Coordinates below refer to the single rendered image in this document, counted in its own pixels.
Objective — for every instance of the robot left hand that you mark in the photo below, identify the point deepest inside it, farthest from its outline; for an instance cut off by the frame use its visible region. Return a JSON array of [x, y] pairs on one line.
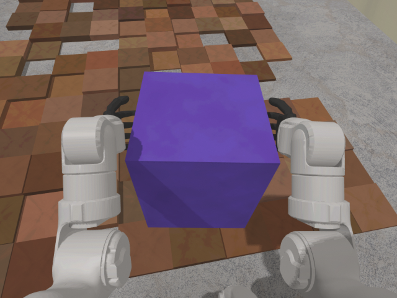
[[113, 106]]

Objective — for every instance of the right robot forearm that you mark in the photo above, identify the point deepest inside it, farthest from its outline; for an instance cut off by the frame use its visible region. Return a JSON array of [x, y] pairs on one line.
[[317, 152]]

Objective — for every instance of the right robot upper arm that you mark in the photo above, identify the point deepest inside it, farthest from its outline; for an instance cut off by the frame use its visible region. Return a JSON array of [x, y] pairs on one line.
[[323, 264]]

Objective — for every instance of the carton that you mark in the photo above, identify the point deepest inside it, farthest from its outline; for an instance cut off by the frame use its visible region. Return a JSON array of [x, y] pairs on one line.
[[201, 151]]

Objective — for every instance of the left robot forearm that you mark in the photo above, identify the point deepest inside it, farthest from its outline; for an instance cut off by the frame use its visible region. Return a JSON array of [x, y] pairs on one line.
[[89, 148]]

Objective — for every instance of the robot right thigh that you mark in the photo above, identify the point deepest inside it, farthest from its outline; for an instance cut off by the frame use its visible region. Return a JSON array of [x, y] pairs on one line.
[[236, 292]]

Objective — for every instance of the left robot upper arm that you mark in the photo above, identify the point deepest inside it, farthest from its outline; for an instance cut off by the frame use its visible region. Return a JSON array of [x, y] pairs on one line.
[[89, 264]]

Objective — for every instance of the robot right hand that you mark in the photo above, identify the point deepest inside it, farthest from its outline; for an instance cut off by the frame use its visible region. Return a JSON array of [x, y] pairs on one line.
[[287, 110]]

